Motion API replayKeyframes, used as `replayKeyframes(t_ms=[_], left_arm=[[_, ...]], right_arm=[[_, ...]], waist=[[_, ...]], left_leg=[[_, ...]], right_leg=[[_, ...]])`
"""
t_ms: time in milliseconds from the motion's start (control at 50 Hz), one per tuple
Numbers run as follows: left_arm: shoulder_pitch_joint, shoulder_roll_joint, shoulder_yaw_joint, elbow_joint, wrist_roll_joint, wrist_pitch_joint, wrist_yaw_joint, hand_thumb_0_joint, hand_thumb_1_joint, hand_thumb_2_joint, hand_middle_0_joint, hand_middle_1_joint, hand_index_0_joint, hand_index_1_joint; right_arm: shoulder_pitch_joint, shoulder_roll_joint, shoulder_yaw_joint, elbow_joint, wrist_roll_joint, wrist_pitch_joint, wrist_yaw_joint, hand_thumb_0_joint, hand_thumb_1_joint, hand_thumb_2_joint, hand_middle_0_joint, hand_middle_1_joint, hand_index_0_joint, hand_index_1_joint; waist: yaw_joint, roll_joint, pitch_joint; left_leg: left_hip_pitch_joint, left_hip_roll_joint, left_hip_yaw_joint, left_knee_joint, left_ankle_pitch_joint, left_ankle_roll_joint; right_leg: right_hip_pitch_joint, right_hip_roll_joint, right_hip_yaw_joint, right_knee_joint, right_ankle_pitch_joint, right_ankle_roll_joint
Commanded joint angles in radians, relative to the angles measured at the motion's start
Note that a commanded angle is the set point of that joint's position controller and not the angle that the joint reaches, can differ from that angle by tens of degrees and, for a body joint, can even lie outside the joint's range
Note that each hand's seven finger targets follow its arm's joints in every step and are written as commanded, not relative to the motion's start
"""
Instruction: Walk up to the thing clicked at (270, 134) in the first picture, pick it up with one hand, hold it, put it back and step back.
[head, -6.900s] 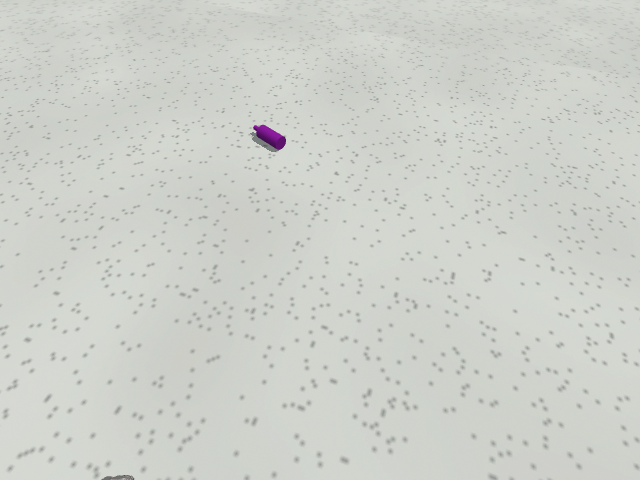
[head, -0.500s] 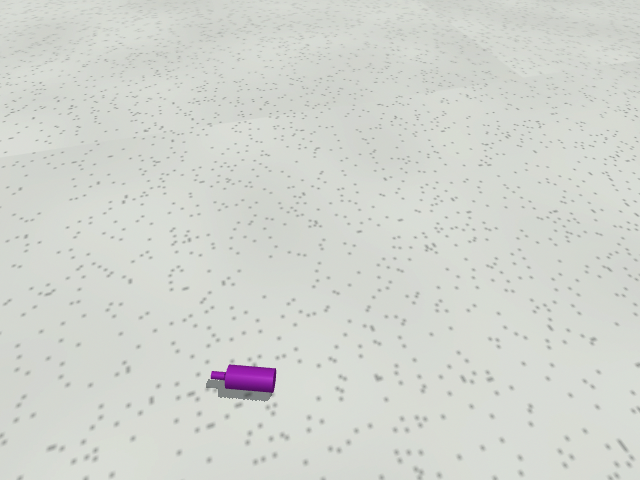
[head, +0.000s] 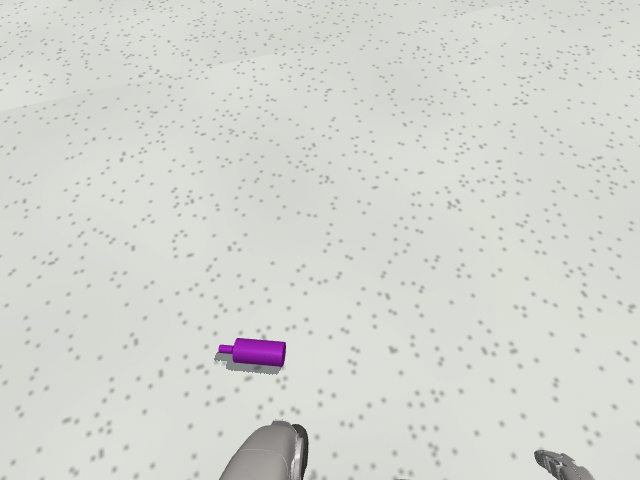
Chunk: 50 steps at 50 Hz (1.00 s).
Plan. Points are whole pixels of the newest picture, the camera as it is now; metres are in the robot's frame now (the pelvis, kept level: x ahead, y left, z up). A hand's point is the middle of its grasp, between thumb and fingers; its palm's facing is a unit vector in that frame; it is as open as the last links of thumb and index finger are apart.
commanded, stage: walk up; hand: left
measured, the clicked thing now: (251, 351) +0.43 +0.25 -0.72
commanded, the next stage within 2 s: none
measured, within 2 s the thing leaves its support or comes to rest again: neither
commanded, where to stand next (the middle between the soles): +0.03 -0.01 m, yaw -3 degrees
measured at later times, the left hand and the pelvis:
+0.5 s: hand out of the picture +0.00 +0.26 -0.13, palm faces -0.06 -0.88 -0.46, open 7.4 cm; pelvis -0.07 -0.01 +0.00, yaw -4 degrees
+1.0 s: hand out of the picture -0.06 +0.27 -0.12, palm faces +0.04 -0.94 -0.34, open 7.4 cm; pelvis -0.09 -0.01 +0.02, yaw +3 degrees
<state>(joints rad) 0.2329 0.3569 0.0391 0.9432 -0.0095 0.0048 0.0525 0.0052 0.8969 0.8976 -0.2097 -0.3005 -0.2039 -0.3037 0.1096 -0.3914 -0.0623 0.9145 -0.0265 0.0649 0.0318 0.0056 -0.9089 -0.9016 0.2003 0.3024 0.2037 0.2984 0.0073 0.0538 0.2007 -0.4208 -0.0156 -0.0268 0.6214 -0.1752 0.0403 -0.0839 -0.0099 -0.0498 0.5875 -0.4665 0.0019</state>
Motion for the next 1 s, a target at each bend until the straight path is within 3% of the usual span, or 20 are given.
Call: replayKeyframes(t_ms=[0,20,40,120,280,360,400,420,500,540,600,660,700,740,760,780,800,820,880,980], left_arm=[[-0.018,0.188,0.047,-0.127,-0.041,-0.015,0.009,0.0,0.9,0.9,-0.2,-0.3,-0.2,-0.3],[0.069,0.142,0.043,-0.108,-0.044,0.0,0.019,0.0,0.9,0.9,-0.2,-0.3,-0.2,-0.3],[0.083,0.161,0.04,-0.1,-0.038,0.014,0.033,0.0,0.9,0.9,-0.2,-0.3,-0.2,-0.3],[0.069,0.225,0.063,-0.089,-0.029,0.038,0.016,0.0,0.9,0.9,-0.2,-0.3,-0.2,-0.3],[0.096,0.197,0.08,-0.14,0.003,0.03,-0.005,0.0,0.9,0.9,-0.2,-0.3,-0.2,-0.3],[0.184,0.221,0.099,-0.128,0.038,0.021,-0.028,0.0,0.9,0.9,-0.2,-0.3,-0.2,-0.3],[0.026,0.38,0.134,-0.221,0.066,0.012,-0.029,0.0,0.9,0.9,-0.2,-0.3,-0.2,-0.3],[-0.057,0.417,0.136,-0.262,0.071,0.007,-0.021,0.0,0.9,0.9,-0.2,-0.3,-0.2,-0.3],[-0.152,0.244,0.111,-0.26,0.049,-0.001,-0.011,0.0,0.9,0.9,-0.2,-0.3,-0.2,-0.3],[-0.104,0.212,0.108,-0.289,0.064,0.002,-0.022,0.0,0.9,0.9,-0.2,-0.3,-0.2,-0.3],[0.059,0.22,0.129,-0.266,0.09,0.003,-0.061,0.0,0.9,0.9,-0.2,-0.3,-0.2,-0.3],[0.168,0.284,0.138,-0.238,0.07,0.001,-0.077,0.0,0.9,0.9,-0.2,-0.3,-0.2,-0.3],[0.149,0.312,0.132,-0.234,0.06,-0.001,-0.084,0.0,0.9,0.9,-0.2,-0.3,-0.2,-0.3],[0.044,0.305,0.111,-0.259,0.05,-0.002,-0.091,0.0,0.9,0.9,-0.2,-0.3,-0.2,-0.3],[0.018,0.24,0.091,-0.281,0.053,-0.001,-0.089,0.0,0.9,0.9,-0.2,-0.3,-0.2,-0.3],[-0.007,0.144,0.069,-0.311,0.033,-0.004,-0.089,0.0,0.9,0.9,-0.2,-0.3,-0.2,-0.3],[-0.078,0.229,0.099,-0.311,0.037,-0.011,-0.08,0.0,0.9,0.9,-0.2,-0.3,-0.2,-0.3],[-0.088,0.294,0.111,-0.291,0.037,-0.022,-0.088,0.0,0.9,0.9,-0.2,-0.3,-0.2,-0.3],[0.113,0.264,0.101,-0.189,0.019,-0.038,-0.11,0.0,0.9,0.9,-0.2,-0.3,-0.2,-0.3],[0.167,0.281,0.098,-0.15,0.006,-0.064,-0.071,0.0,0.9,0.9,-0.2,-0.3,-0.2,-0.3]], right_arm=[[0.152,-0.253,-0.081,-0.07,-0.002,-0.04,-0.031,0.0,-0.9,-0.9,0.2,0.3,0.2,0.3],[0.136,-0.258,-0.082,-0.092,-0.003,-0.038,-0.041,0.0,-0.9,-0.9,0.2,0.3,0.2,0.3],[0.128,-0.274,-0.085,-0.094,0.019,-0.036,-0.046,0.0,-0.9,-0.9,0.2,0.3,0.2,0.3],[-0.031,-0.179,-0.063,-0.184,0.014,-0.009,-0.054,0.0,-0.9,-0.9,0.2,0.3,0.2,0.3],[-0.051,-0.195,-0.071,-0.241,-0.006,-0.008,-0.037,0.0,-0.9,-0.9,0.2,0.3,0.2,0.3],[-0.064,-0.189,-0.077,-0.258,0.005,0.012,-0.029,0.0,-0.9,-0.9,0.2,0.3,0.2,0.3],[-0.048,-0.134,-0.063,-0.269,0.012,0.013,-0.037,0.0,-0.9,-0.9,0.2,0.3,0.2,0.3],[-0.065,-0.194,-0.084,-0.263,0.005,0.016,-0.05,0.0,-0.9,-0.9,0.2,0.3,0.2,0.3],[0.093,-0.154,-0.069,-0.186,0.027,0.009,-0.036,0.0,-0.9,-0.9,0.2,0.3,0.2,0.3],[0.118,-0.187,-0.059,-0.186,0.036,-0.011,-0.055,0.0,-0.9,-0.9,0.2,0.3,0.2,0.3],[0.142,-0.226,-0.055,-0.15,0.037,-0.074,-0.058,0.0,-0.9,-0.9,0.2,0.3,0.2,0.3],[0.059,-0.209,-0.045,-0.186,0.01,-0.092,-0.035,0.0,-0.9,-0.9,0.2,0.3,0.2,0.3],[0.107,-0.189,-0.046,-0.152,0.001,-0.104,-0.027,0.0,-0.9,-0.9,0.2,0.3,0.2,0.3],[0.296,-0.162,-0.059,-0.076,-0.006,-0.115,-0.031,0.0,-0.9,-0.9,0.2,0.3,0.2,0.3],[0.371,-0.205,-0.08,-0.05,-0.009,-0.121,-0.031,0.0,-0.9,-0.9,0.2,0.3,0.2,0.3],[0.354,-0.29,-0.092,-0.078,-0.032,-0.123,-0.033,0.0,-0.9,-0.9,0.2,0.3,0.2,0.3],[0.275,-0.357,-0.096,-0.127,-0.027,-0.123,-0.031,0.0,-0.9,-0.9,0.2,0.3,0.2,0.3],[0.239,-0.343,-0.091,-0.131,-0.003,-0.13,-0.028,0.0,-0.9,-0.9,0.2,0.3,0.2,0.3],[0.129,-0.244,-0.053,-0.172,-0.007,-0.151,-0.018,0.0,-0.9,-0.9,0.2,0.3,0.2,0.3],[0.109,-0.241,-0.066,-0.231,-0.043,-0.094,0.016,0.0,-0.9,-0.9,0.2,0.3,0.2,0.3]], waist=[[-0.093,0.068,-0.409],[-0.043,0.117,-0.464],[-0.054,0.179,-0.464],[-0.004,0.013,-0.295],[0.003,0.091,-0.277],[0.042,0.03,-0.287],[0.051,-0.336,-0.152],[0.055,-0.324,-0.122],[-0.053,-0.137,-0.168],[0.005,-0.161,-0.26],[0.106,-0.309,-0.372],[0.137,-0.298,-0.258],[0.086,-0.243,-0.185],[-0.052,-0.147,-0.192],[-0.098,0.021,-0.179],[-0.089,0.268,-0.106],[-0.092,0.134,0.048],[-0.074,0.079,0.127],[0.014,0.095,0.045],[-0.018,0.22,-0.029]], left_leg=[[0.558,0.182,-0.168,-0.133,0.966,0.151],[0.657,0.287,-0.299,-0.059,1.183,0.23],[0.565,0.368,-0.37,-0.109,1.172,0.297],[0.275,0.237,-0.164,-0.164,0.674,0.186],[0.176,0.273,-0.185,-0.156,0.353,0.211],[-0.023,0.203,-0.18,-0.072,-0.076,0.08],[-0.175,-0.128,-0.073,0.432,-0.464,-0.052],[-0.071,-0.091,-0.195,0.627,-0.459,-0.059],[-0.126,-0.169,-0.183,0.763,-0.252,-0.068],[-0.121,-0.15,-0.132,0.734,-0.277,-0.084],[-0.2,-0.051,0.01,0.332,-0.301,-0.09],[-0.157,-0.015,-0.008,0.069,-0.423,-0.066],[0.044,-0.011,0.014,-0.11,-0.427,-0.016],[0.342,-0.044,0.106,-0.344,-0.164,0.02],[0.553,0.027,-0.059,-0.385,-0.196,0.059],[0.58,0.265,-0.513,-0.464,-0.562,0.111],[0.331,0.433,-0.678,-0.505,-0.783,0.207],[0.126,0.449,-0.636,-0.563,-0.817,0.241],[0.223,0.227,-0.253,-0.479,-0.455,0.153],[0.068,0.147,-0.058,-0.374,-0.378,0.146]], right_leg=[[-0.203,0.041,0.027,0.546,0.413,0.01],[-0.315,0.133,0.097,0.657,-0.217,0.003],[-0.312,0.096,0.135,0.732,-0.275,-0.011],[-0.294,0.061,0.185,0.747,-0.115,-0.011],[-0.199,0.016,0.088,0.327,-0.02,0.007],[-0.019,0.004,0.099,-0.012,0.129,-0.071],[-0.301,-0.426,0.66,-0.321,0.102,-0.286],[-0.482,-0.501,0.757,-0.349,0.159,-0.367],[-0.249,-0.187,0.221,-0.148,0.554,-0.149],[-0.076,-0.194,0.242,-0.113,0.586,-0.187],[0.276,-0.149,0.26,-0.215,-0.119,-0.201],[0.223,-0.252,0.411,-0.247,-0.182,-0.246],[0.036,-0.244,0.343,-0.262,-0.116,-0.214],[-0.159,-0.172,0.197,-0.16,-0.13,-0.142],[-0.413,-0.089,0.106,0.038,-0.157,-0.082],[-0.753,0.069,-0.001,0.36,-0.144,-0.021],[-0.835,-0.011,0.132,0.406,-0.05,-0.011],[-0.683,-0.067,0.193,0.444,0.026,-0.027],[-0.561,-0.023,0.157,0.376,0.151,-0.017],[-0.263,-0.044,0.012,0.153,0.147,0.019]])
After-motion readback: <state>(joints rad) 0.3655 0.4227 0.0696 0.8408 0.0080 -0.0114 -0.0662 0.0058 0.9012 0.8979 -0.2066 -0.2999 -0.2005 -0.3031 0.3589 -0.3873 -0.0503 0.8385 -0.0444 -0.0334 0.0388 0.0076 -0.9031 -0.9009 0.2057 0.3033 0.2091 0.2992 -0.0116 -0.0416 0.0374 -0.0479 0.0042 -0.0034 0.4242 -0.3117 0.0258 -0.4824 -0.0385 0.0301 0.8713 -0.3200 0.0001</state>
